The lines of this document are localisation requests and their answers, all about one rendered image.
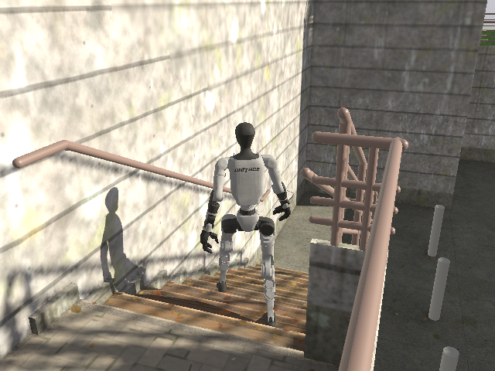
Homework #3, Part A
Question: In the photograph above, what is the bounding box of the right robot forearm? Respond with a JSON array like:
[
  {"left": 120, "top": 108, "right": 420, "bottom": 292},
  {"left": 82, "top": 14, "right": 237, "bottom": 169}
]
[{"left": 276, "top": 182, "right": 290, "bottom": 209}]

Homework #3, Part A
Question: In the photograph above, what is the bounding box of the robot right hand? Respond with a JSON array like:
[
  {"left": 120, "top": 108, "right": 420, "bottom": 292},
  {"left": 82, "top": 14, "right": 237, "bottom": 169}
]
[{"left": 273, "top": 206, "right": 291, "bottom": 221}]

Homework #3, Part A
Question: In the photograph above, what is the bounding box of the right robot shin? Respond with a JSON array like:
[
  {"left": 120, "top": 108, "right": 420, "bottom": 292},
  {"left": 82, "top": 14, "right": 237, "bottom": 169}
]
[{"left": 264, "top": 265, "right": 275, "bottom": 322}]

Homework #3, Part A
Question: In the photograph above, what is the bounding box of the humanoid robot head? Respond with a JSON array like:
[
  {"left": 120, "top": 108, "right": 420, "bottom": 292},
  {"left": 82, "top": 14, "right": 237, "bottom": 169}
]
[{"left": 233, "top": 122, "right": 259, "bottom": 160}]

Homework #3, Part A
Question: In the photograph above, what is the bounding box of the robot left hand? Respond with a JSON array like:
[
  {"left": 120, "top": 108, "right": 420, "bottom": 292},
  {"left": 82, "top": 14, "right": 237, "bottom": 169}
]
[{"left": 200, "top": 230, "right": 219, "bottom": 254}]

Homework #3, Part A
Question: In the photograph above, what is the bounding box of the left robot upper arm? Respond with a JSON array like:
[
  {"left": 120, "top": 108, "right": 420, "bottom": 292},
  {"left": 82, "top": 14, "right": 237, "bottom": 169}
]
[{"left": 213, "top": 157, "right": 230, "bottom": 202}]

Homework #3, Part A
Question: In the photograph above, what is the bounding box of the left robot forearm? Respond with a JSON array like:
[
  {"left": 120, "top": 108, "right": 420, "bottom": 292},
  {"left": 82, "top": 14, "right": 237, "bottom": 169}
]
[{"left": 203, "top": 190, "right": 220, "bottom": 232}]

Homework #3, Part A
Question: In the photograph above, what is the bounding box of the right robot upper arm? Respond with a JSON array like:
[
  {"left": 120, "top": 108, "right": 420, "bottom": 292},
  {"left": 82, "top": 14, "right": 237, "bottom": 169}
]
[{"left": 261, "top": 155, "right": 284, "bottom": 194}]

